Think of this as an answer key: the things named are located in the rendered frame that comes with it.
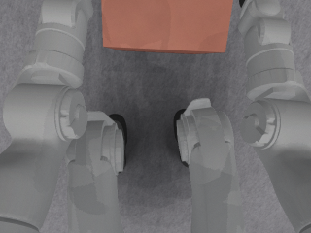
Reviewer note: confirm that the robot left forearm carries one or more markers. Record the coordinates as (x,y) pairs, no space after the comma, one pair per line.
(59,46)

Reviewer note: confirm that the right robot upper arm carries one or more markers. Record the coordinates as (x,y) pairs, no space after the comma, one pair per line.
(279,130)

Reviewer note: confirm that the carton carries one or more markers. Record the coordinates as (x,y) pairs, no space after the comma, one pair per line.
(166,26)

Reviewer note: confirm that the robot right forearm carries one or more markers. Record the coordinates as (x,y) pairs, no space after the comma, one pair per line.
(269,53)

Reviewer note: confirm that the robot right thigh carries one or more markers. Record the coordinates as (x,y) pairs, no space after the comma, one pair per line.
(216,204)

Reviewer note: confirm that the left robot upper arm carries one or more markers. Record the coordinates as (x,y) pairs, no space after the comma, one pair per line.
(42,120)

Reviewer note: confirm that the robot left shin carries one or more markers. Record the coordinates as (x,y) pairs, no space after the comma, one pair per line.
(70,154)

